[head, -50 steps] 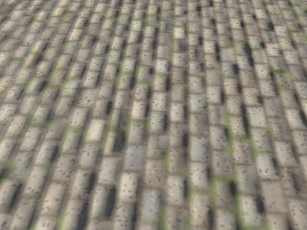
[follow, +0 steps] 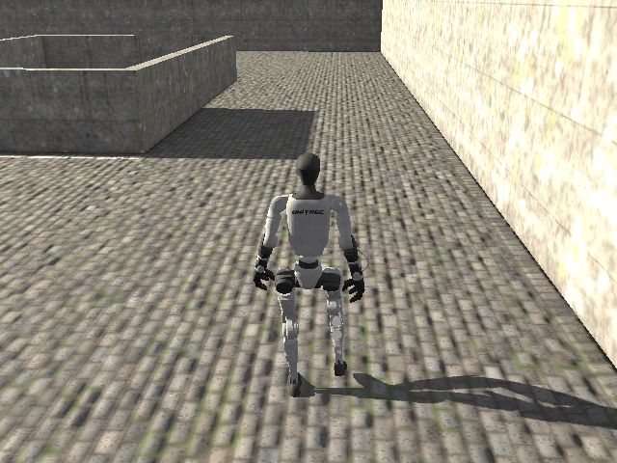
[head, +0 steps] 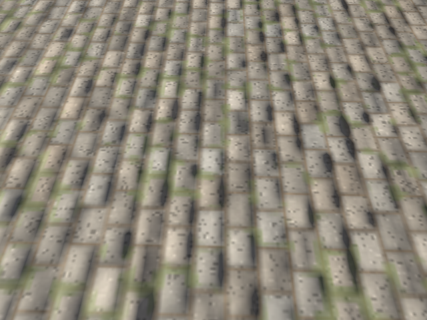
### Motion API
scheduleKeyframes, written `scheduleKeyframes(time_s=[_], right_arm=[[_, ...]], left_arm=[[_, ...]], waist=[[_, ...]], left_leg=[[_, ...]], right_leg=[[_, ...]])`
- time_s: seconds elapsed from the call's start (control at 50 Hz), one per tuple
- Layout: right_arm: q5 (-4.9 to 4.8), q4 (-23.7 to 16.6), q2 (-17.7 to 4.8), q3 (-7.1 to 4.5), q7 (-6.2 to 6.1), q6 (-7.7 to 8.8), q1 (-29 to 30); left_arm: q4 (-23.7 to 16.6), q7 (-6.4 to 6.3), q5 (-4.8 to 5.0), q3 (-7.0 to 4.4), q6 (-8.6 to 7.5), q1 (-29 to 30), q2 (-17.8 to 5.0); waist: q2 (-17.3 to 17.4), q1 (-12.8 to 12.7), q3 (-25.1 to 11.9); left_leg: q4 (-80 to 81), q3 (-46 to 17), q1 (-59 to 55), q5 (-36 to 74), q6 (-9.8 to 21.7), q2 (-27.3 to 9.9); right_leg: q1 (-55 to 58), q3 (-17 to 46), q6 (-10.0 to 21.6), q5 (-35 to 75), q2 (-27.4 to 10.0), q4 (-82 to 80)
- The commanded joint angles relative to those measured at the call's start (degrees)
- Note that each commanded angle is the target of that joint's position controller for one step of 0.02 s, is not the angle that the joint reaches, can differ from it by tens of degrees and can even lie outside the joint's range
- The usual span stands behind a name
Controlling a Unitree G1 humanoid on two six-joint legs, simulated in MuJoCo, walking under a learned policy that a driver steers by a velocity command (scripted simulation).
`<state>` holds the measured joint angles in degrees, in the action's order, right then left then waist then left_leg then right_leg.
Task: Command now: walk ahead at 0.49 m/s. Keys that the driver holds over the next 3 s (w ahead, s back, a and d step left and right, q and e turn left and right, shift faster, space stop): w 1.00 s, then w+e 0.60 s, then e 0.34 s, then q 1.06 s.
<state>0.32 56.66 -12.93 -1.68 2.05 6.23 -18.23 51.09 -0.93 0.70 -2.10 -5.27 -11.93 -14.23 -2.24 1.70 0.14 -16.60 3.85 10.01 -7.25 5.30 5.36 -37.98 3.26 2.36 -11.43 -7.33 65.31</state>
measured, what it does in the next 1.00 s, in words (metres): walks ahead: right foot, then left foot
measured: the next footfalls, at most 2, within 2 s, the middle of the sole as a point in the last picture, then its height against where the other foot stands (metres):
right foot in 0.30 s outside the picture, level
left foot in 0.86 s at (193, 280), level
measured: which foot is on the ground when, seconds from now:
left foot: down 0.00-0.32, up 0.34-0.84, down 0.86-1.00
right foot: up 0.00-0.28, down 0.30-0.88, up 0.90-1.00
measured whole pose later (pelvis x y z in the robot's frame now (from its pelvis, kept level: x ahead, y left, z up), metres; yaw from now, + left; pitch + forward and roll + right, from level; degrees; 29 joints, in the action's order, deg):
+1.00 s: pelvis +0.55 -0.01 -0.01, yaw +1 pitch +1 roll +0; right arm 0.0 51.9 -13.9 -3.1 1.9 5.7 -10.3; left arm 55.1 -0.2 1.4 -2.9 -5.6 -16.9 -14.7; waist -1.7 0.1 1.4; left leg -26.3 3.7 19.5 -8.5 3.8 1.9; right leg -25.0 1.6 2.9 -19.9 -3.3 68.1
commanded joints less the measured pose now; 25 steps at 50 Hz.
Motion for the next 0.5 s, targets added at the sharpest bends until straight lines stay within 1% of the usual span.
scheduleKeyframes(time_s=[0.02,0.06,0.1,0.16,0.2,0.22,0.24,0.26,0.28,0.3,0.32,0.34,0.36,0.38,0.4,0.42,0.44,0.46,0.48,0.5], right_arm=[[-0.07,-3.1,-7.6,-1.19,-1.13,1.04,2.3],[-0.51,-2.7,-8.2,-1.29,-1.75,0.58,-0.1],[-0.99,-2.2,-9.1,-1.46,-2.01,0.26,-2.4],[-1.47,-0.9,-9.7,-1.66,-2.06,-0.36,-5.5],[-1.53,-0.3,-9.7,-1.82,-2.16,-0.95,-6.5],[-1.54,-0.1,-10.0,-1.98,-2.23,-1.24,-6.5],[-1.57,-0.2,-10.4,-2.17,-2.29,-1.56,-6.0],[-1.53,-0.4,-10.8,-2.27,-2.32,-1.87,-4.9],[-1.27,-0.7,-10.2,-1.97,-2.30,-2.19,-3.8],[-0.45,-1.9,-7.9,-1.01,-2.27,-2.18,-3.3],[-0.23,-3.0,-1.3,1.03,-1.73,-0.94,-9.1],[-1.15,-2.1,-3.3,0.77,-1.44,0.66,-9.2],[-2.69,-3.5,-8.9,-0.72,-1.21,1.50,-3.9],[-2.79,-4.6,-9.3,-0.88,-1.42,1.61,-0.1],[-1.99,-4.9,-8.5,-1.10,-1.78,1.24,1.9],[-1.41,-4.8,-7.7,-1.44,-2.07,0.41,1.4],[-1.29,-4.4,-6.3,-1.36,-2.13,-0.46,0.3],[-1.20,-4.1,-5.1,-1.28,-2.20,-1.09,-0.6],[-1.11,-4.4,-4.9,-1.36,-2.30,-1.48,-0.3],[-0.94,-5.0,-5.1,-1.52,-2.40,-1.67,1.2]], left_arm=[[-2.4,-0.40,-0.73,-0.79,0.19,-2.0,-2.7],[-3.8,-0.10,-0.53,-0.62,-0.24,2.9,-2.1],[-4.8,0.33,-0.18,-0.39,-0.49,7.3,-1.7],[-6.5,1.29,0.41,-0.14,-0.66,12.4,-1.9],[-7.7,2.08,0.58,-0.17,-1.01,14.3,-2.5],[-8.0,2.43,0.59,-0.30,-1.27,14.3,-3.0],[-8.0,2.66,0.59,-0.56,-1.52,13.0,-3.7],[-7.4,2.75,0.53,-1.11,-1.76,9.9,-4.8],[-5.2,2.58,0.43,-2.34,-1.90,2.6,-6.8],[-2.2,2.14,0.08,-3.91,-2.02,-9.1,-10.9],[-0.7,2.01,-0.83,-5.58,-1.53,-16.9,-17.6],[-0.4,2.24,-0.71,-4.32,-1.46,-17.8,-13.2],[-1.3,2.24,-0.40,-3.10,-1.60,-12.5,-9.6],[-2.8,2.24,-0.30,-2.33,-1.46,-6.7,-7.4],[-3.4,2.53,-0.47,-1.71,-1.37,-2.8,-5.6],[-3.4,2.78,-0.81,-1.27,-1.51,-1.0,-4.2],[-2.8,3.02,-1.01,-1.16,-1.57,-1.0,-3.7],[-2.1,3.05,-0.98,-1.30,-1.77,-2.0,-4.1],[-1.3,2.89,-0.98,-1.52,-1.90,-3.1,-5.0],[-0.7,2.61,-1.03,-1.75,-1.94,-4.2,-5.8]], waist=[[4.3,-2.7,3.1],[4.1,-1.0,3.0],[4.4,0.7,3.1],[4.9,2.6,4.1],[5.2,2.8,4.6],[5.5,2.3,4.5],[6.0,1.3,3.8],[6.6,-0.9,2.2],[6.1,-4.6,-2.0],[3.1,-9.0,-10.2],[-11.2,-8.2,-18.7],[-12.7,-8.5,-22.4],[-8.6,-7.4,-13.8],[-4.5,-5.7,-8.9],[-1.2,-4.1,-5.0],[-1.8,-2.2,-3.1],[-2.6,-1.1,-2.4],[-2.4,-0.6,-2.0],[-2.0,-0.2,-1.2],[-1.4,-0.3,-0.5]], left_leg=[[11.8,-11.9,6.1,4.0,9.8,-16.0],[11.4,-10.5,3.3,5.1,8.4,-15.4],[10.9,-9.2,1.0,4.9,7.3,-15.2],[9.0,-9.4,-4.2,3.3,6.9,-16.9],[6.8,-10.3,-8.3,3.4,6.5,-18.7],[5.4,-10.7,-9.9,4.1,6.1,-19.6],[3.6,-11.1,-10.9,6.3,5.5,-20.1],[0.0,-10.5,-11.0,12.9,4.8,-19.8],[-8.6,-8.2,-9.9,22.4,3.5,-17.1],[-24.2,-5.0,-1.8,20.7,1.5,-13.5],[-47.8,-0.6,22.7,-1.0,-3.2,-3.9],[-57.3,-9.5,31.1,-24.1,-2.7,-2.5],[-60.8,-10.7,36.0,-20.8,-1.3,-6.2],[-59.0,-8.9,34.9,-15.1,-0.9,-9.5],[-55.2,-8.0,32.6,-10.9,-1.3,-11.5],[-51.7,-8.1,29.1,-8.1,-1.5,-13.2],[-50.1,-7.8,26.4,-6.5,-1.9,-13.5],[-49.1,-7.2,25.5,-5.5,-2.3,-13.5],[-47.8,-7.0,26.4,-4.0,-2.7,-13.6],[-45.6,-6.9,28.2,-1.9,-3.1,-13.7]], right_leg=[[-1.2,0.1,-1.6,9.2,-2.4,-8.0],[-1.3,-0.8,-1.7,14.7,-1.5,-17.3],[0.6,-2.1,-2.0,17.6,0.2,-24.7],[0.9,-2.7,-2.1,16.1,1.4,-30.6],[0.5,-2.5,-1.0,12.5,1.9,-33.4],[1.4,-2.6,-0.2,10.1,2.2,-34.6],[3.8,-3.0,0.6,7.8,2.8,-35.8],[8.8,-4.2,1.6,6.2,4.2,-36.9],[18.4,-5.7,3.0,5.7,6.2,-38.2],[35.3,-0.3,6.2,7.2,1.2,-36.6],[58.8,24.5,15.2,1.0,-13.2,-39.9],[61.4,39.4,17.3,-3.8,-16.3,-47.8],[54.3,31.5,13.9,-4.1,-14.4,-48.3],[45.9,22.9,12.0,0.1,-12.1,-49.3],[38.2,17.2,11.0,4.1,-9.5,-51.6],[33.1,12.8,9.8,6.5,-7.2,-53.6],[30.1,10.4,9.7,8.0,-5.9,-55.3],[28.7,8.4,10.2,11.1,-5.2,-56.2],[28.3,6.7,10.5,14.0,-5.0,-56.8],[28.6,5.6,10.8,16.3,-5.0,-57.3]])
